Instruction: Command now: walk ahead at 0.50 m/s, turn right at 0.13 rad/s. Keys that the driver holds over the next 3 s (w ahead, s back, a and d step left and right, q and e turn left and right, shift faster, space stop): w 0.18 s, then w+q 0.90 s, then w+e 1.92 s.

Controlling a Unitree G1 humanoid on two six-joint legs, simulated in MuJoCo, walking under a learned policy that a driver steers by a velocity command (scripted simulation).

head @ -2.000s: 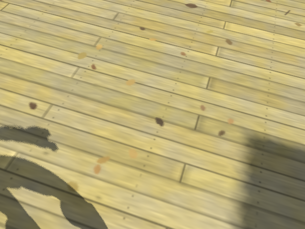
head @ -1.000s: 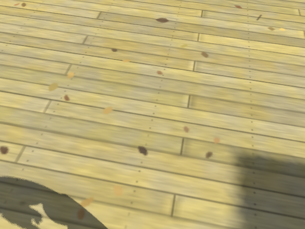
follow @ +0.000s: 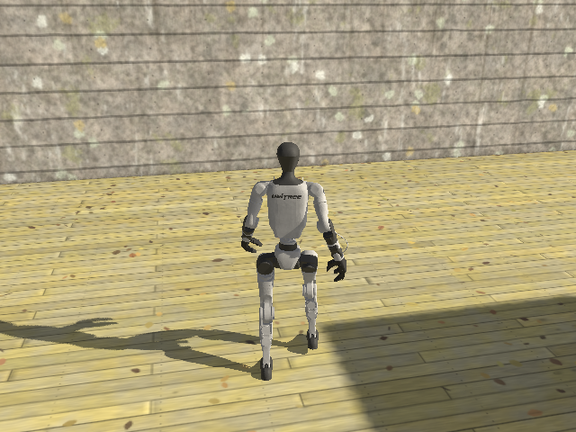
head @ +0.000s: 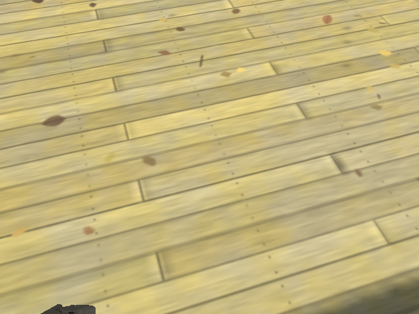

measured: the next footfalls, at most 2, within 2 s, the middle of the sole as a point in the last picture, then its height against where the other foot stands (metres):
right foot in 0.12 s outside the picture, level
left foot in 0.66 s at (163, 306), level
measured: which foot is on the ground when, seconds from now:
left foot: down 0.00-0.12, up 0.14-0.64, down 0.66-1.00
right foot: up 0.00-0.10, down 0.12-0.68, up 0.70-1.00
